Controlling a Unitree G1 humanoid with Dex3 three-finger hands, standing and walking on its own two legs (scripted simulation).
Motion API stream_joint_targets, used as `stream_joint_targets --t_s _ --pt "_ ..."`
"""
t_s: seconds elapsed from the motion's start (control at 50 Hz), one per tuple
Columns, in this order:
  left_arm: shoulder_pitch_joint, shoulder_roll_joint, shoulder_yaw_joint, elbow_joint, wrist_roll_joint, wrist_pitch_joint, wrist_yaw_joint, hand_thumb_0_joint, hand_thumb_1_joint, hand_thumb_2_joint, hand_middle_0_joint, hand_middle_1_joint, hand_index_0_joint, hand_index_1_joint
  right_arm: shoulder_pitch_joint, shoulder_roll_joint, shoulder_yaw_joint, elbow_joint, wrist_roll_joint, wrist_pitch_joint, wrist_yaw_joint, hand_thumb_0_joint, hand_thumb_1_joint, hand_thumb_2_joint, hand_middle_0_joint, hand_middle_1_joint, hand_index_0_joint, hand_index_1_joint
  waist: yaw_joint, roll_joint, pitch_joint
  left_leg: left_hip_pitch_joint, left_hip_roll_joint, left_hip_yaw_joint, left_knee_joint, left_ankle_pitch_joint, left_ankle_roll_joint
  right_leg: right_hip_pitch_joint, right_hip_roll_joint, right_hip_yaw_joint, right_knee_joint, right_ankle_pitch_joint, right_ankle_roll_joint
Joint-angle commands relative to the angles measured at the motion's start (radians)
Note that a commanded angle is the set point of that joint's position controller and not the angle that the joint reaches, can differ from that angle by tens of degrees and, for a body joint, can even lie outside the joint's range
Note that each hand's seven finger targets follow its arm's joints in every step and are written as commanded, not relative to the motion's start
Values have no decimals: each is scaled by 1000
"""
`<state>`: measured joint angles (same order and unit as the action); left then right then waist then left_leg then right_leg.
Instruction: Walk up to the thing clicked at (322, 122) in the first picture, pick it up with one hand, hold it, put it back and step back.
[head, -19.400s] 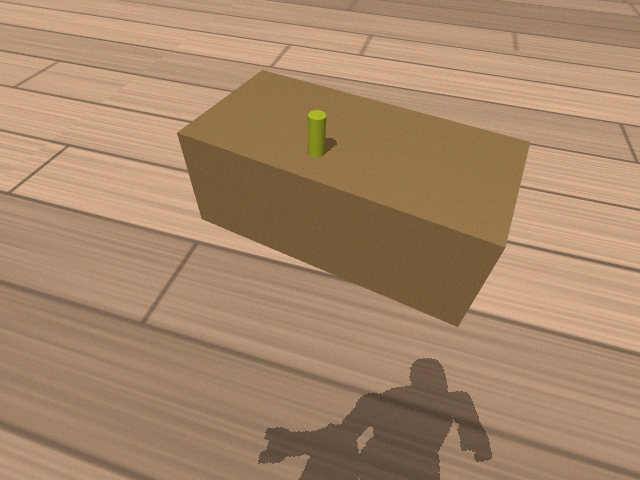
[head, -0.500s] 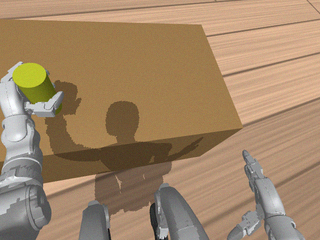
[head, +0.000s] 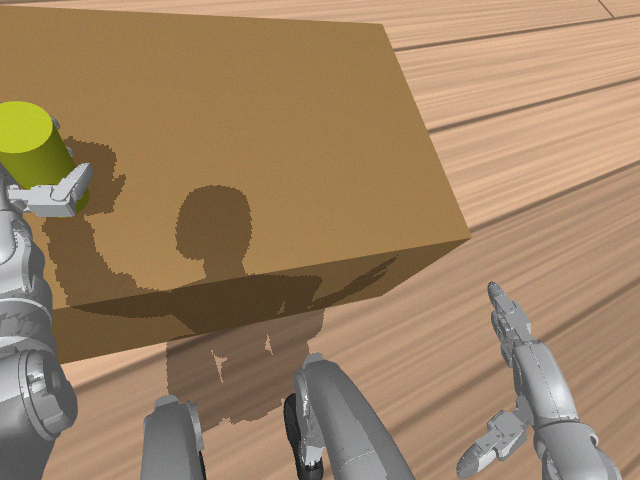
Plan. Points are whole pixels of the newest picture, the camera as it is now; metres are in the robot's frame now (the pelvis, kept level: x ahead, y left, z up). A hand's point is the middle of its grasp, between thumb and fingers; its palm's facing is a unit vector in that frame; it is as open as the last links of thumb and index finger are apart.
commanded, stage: lower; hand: left
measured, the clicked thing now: (43, 167) +0.51 +0.20 -0.01
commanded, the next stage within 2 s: loosen in 1.04 s
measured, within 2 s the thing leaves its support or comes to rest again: rests again in 0.92 s
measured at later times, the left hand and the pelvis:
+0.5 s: hand (66, 183) +0.53 +0.20 -0.07, palm faces +0.18 -0.98 -0.01, open 8.5 cm; pelvis -0.01 +0.00 -0.03, yaw -1 degrees
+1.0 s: hand (76, 191) +0.53 +0.19 -0.10, palm faces +0.18 -0.98 +0.00, open 8.5 cm; pelvis -0.01 +0.00 -0.05, yaw -1 degrees
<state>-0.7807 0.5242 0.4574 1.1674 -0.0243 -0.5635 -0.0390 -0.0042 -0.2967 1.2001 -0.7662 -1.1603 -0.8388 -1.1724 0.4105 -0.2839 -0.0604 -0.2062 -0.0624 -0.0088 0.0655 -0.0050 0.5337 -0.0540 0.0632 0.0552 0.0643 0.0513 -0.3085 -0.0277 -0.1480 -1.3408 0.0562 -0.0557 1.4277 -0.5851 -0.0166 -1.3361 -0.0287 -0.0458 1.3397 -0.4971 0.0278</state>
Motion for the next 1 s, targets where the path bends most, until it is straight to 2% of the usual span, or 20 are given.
stream_joint_targets --t_s 0.0,0.04,0.12,0.18,0.24,0.26,0.32,0.36,0.44,0.46,0.52,0.56,0.62,0.64,0.68,0.74,0.84,0.88,0.92,0.98 --pt "-352 207 26 -172 -5 -83 3 0 263 1336 -1323 -1477 -1352 -1471 52 -177 -128 -212 3 -58 -19 0 548 -51 49 50 50 50 -14 239 -542 350 -35 1 -159 338 15 286 50 1 -113 276 -50" --pt "-376 209 11 -183 5 -94 7 0 271 1341 -1336 -1481 -1361 -1478 65 -171 -125 -212 0 -61 -15 0 549 -51 49 50 49 50 -23 261 -564 334 -39 5 -143 339 18 297 45 10 -102 286 -48" --pt "-369 257 45 -169 10 -109 14 0 257 1338 -1343 -1486 -1368 -1483 68 -196 -141 -226 -1 -61 -13 0 541 -53 49 50 49 50 -26 291 -585 359 -31 -10 -130 363 11 241 51 -5 -71 281 -56" --pt "-378 230 25 -146 17 -113 20 0 268 1354 -1337 -1497 -1365 -1492 76 -180 -135 -214 -5 -56 -6 0 543 -52 49 50 49 50 -38 325 -564 354 -29 -15 -121 344 5 190 53 -9 -57 252 -58" --pt "-430 281 36 -221 26 -127 26 0 299 1365 -1346 -1495 -1368 -1495 56 -187 -140 -261 -7 -60 -5 0 541 -54 49 49 49 49 -31 360 -623 360 -33 -10 -103 337 5 208 50 -4 -42 253 -57" --pt "-423 276 35 -199 29 -124 26 0 295 1362 -1352 -1501 -1375 -1500 64 -190 -145 -262 -6 -58 -5 0 539 -55 49 50 49 50 -44 352 -617 333 -34 -7 -98 318 9 216 49 -1 -43 248 -55" --pt "-406 271 38 -178 30 -118 32 0 279 1361 -1353 -1496 -1371 -1499 64 -188 -146 -241 -6 -52 -4 0 539 -55 49 50 49 50 -39 354 -583 294 -35 -5 -93 273 8 191 47 8 -41 211 -54" --pt "-420 271 30 -181 36 -114 33 0 286 1381 -1377 -1521 -1398 -1523 61 -193 -150 -266 -6 -51 -4 0 537 -55 49 49 49 49 -55 354 -615 295 -33 -6 -83 284 11 194 48 5 -38 222 -53" --pt "-376 250 24 -129 34 -102 31 0 323 1384 -1367 -1516 -1392 -1514 60 -200 -150 -263 -5 -43 -4 0 541 -54 50 50 49 50 -51 361 -587 305 -28 -21 -81 321 2 138 53 -15 -12 228 -60" --pt "-414 284 38 -180 35 -109 35 0 332 1389 -1368 -1516 -1391 -1516 58 -210 -154 -275 -3 -42 -5 0 544 -53 49 50 49 50 -46 370 -603 327 -24 -29 -86 324 -3 118 57 -21 -7 219 -62" --pt "-386 276 38 -152 37 -107 34 0 362 1402 -1368 -1525 -1394 -1521 81 -196 -150 -250 -1 -36 -3 0 548 -52 49 49 50 49 -51 370 -572 294 -29 -22 -78 307 0 125 55 -18 -3 218 -59" --pt "-406 287 44 -177 34 -112 36 0 340 1398 -1366 -1515 -1386 -1517 59 -207 -159 -308 2 -45 -6 0 544 -53 49 50 49 49 -63 333 -602 270 -32 -15 -64 260 11 159 53 -5 -12 202 -52" --pt "-383 265 29 -140 35 -108 35 0 338 1386 -1345 -1496 -1366 -1498 64 -207 -159 -286 2 -41 -5 0 549 -53 49 50 49 50 -68 355 -580 278 -30 -19 -62 274 7 121 52 -9 0 203 -55" --pt "-386 265 27 -135 35 -108 34 0 325 1387 -1349 -1503 -1370 -1505 81 -196 -144 -278 1 -40 -3 0 544 -53 49 49 49 49 -70 354 -575 271 -30 -19 -57 295 7 119 53 -13 1 217 -56" --pt "-413 300 43 -178 37 -116 37 0 346 1389 -1347 -1499 -1368 -1501 82 -206 -158 -292 1 -40 -4 0 548 -52 49 49 49 49 -70 365 -622 281 -32 -15 -42 322 8 142 51 -8 11 246 -54" --pt "-401 289 42 -160 32 -116 35 0 317 1365 -1325 -1472 -1342 -1477 83 -209 -159 -307 2 -40 -1 0 546 -53 49 50 49 50 -73 365 -615 274 -34 -16 -29 336 9 144 51 -2 18 260 -54" --pt "-414 289 36 -159 42 -122 38 0 337 1369 -1324 -1469 -1339 -1475 86 -200 -148 -313 1 -36 5 0 547 -53 49 49 49 49 -79 371 -605 255 -33 -16 -26 310 8 123 51 -4 22 237 -54" --pt "-383 311 51 -161 42 -122 39 0 343 1369 -1324 -1466 -1338 -1472 84 -214 -171 -319 2 -39 5 0 548 -53 49 49 49 50 -78 365 -628 232 -36 -8 -4 322 15 161 47 13 24 259 -49" --pt "-391 279 38 -128 40 -119 39 0 331 1358 -1331 -1467 -1348 -1472 76 -208 -159 -325 1 -40 6 0 543 -53 50 50 50 50 -88 356 -606 225 -35 -15 -6 314 13 132 49 7 30 250 -51" --pt "-399 285 32 -134 49 -123 44 0 347 1361 -1332 -1466 -1348 -1471 75 -214 -166 -336 1 -39 6 0 547 -52 49 50 49 50 -94 370 -595 227 -33 -19 -11 292 10 108 51 -1 33 226 -53"
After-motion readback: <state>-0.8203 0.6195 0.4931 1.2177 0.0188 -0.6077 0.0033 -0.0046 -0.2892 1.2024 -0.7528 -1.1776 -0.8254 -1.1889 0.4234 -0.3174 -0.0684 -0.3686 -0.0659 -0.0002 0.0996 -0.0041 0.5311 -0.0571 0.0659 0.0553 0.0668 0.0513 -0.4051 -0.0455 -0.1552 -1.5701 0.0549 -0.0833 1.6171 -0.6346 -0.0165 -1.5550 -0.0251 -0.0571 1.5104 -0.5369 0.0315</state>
